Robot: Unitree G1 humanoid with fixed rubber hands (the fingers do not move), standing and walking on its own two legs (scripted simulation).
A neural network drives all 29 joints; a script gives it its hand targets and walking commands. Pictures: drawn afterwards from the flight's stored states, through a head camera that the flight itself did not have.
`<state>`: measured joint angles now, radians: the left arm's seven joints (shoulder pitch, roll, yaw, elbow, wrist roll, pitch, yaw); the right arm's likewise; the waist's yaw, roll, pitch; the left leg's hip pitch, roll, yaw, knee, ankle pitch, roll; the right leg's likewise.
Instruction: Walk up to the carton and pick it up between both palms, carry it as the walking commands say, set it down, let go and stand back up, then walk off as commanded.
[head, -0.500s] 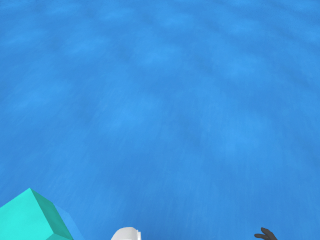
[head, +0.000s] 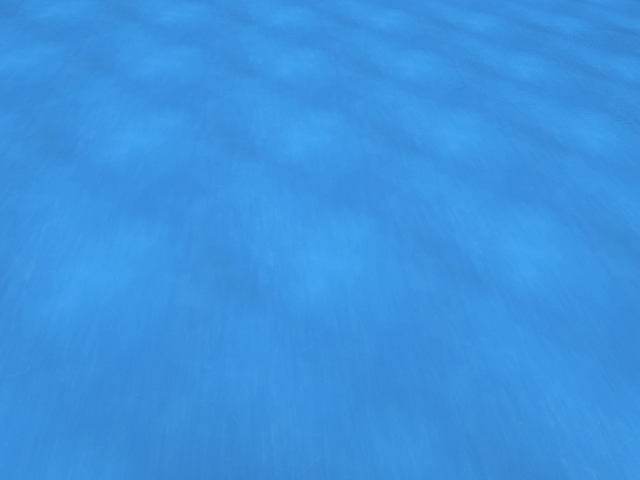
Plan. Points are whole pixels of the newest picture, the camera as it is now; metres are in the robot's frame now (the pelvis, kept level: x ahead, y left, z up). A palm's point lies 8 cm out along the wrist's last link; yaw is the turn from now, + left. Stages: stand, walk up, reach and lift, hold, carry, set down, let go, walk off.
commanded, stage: walk off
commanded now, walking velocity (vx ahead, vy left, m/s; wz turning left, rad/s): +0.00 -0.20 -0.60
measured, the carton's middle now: out of the picture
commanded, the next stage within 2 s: none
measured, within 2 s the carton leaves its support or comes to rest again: neither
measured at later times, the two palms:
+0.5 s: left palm out of the picture +0.08 +0.09 -0.15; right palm out of the picture +0.03 -0.41 -0.11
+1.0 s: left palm out of the picture +0.14 -0.13 -0.10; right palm out of the picture -0.23 -0.55 -0.14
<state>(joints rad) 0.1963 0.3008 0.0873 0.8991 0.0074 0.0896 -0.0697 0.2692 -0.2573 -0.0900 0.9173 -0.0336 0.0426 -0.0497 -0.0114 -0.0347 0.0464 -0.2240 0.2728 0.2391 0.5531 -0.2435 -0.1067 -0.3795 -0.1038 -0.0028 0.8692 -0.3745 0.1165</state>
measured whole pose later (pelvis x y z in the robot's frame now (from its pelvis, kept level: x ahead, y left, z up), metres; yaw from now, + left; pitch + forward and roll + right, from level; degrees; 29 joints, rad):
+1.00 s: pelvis -0.11 -0.28 -0.01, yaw -34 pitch -2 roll +1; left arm 0.10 0.23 0.06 0.89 0.03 0.04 -0.05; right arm 0.24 -0.32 -0.11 0.90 -0.01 0.08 -0.04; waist -0.02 0.06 0.10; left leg -0.42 0.19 0.07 1.09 -0.55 -0.07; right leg -0.36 -0.01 -0.03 0.64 -0.26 -0.03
